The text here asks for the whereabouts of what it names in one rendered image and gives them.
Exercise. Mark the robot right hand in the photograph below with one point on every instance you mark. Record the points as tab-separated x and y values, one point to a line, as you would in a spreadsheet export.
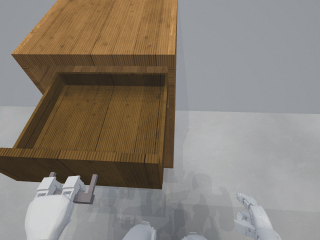
248	224

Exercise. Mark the robot left shin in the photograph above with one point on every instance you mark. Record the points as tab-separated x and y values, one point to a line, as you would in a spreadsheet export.
145	223

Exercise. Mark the robot left hand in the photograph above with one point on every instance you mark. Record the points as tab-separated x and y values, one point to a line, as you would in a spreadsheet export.
48	214

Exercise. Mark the robot shin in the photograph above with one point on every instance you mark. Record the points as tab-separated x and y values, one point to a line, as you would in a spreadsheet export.
192	233
145	223

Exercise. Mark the cabinet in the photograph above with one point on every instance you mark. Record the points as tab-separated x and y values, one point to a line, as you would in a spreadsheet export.
107	36

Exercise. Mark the robot right shin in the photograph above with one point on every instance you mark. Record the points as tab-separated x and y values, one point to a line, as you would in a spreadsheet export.
192	233

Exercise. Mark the drawer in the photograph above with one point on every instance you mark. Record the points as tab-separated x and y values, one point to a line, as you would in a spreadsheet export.
111	124

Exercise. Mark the robot right forearm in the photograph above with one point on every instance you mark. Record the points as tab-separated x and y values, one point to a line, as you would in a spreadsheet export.
266	234

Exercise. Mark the handle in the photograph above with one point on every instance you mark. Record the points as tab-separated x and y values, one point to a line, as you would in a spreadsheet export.
82	197

